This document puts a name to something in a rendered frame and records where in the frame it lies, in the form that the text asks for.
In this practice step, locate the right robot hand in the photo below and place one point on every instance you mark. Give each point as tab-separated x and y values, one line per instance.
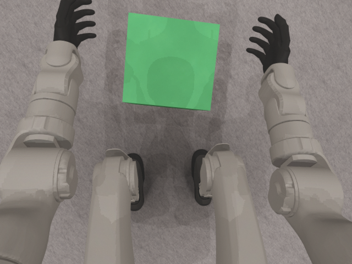
277	50

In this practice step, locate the left robot hand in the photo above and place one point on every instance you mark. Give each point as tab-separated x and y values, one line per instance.
66	28

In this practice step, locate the robot shin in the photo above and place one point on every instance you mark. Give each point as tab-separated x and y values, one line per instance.
111	153
218	147

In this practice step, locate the left robot shin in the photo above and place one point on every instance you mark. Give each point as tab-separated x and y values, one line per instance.
111	153

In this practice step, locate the right robot forearm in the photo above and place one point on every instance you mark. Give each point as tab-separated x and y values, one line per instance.
288	125

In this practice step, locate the left robot forearm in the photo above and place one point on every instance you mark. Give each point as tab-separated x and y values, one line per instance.
53	102

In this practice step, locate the robot right upper arm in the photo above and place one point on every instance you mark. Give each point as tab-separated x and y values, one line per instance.
311	200

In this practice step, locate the carton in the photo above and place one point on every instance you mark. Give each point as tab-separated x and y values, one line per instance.
170	62

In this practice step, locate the robot left upper arm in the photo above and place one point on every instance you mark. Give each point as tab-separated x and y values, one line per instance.
33	182

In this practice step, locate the right robot shin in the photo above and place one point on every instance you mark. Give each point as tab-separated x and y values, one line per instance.
218	147

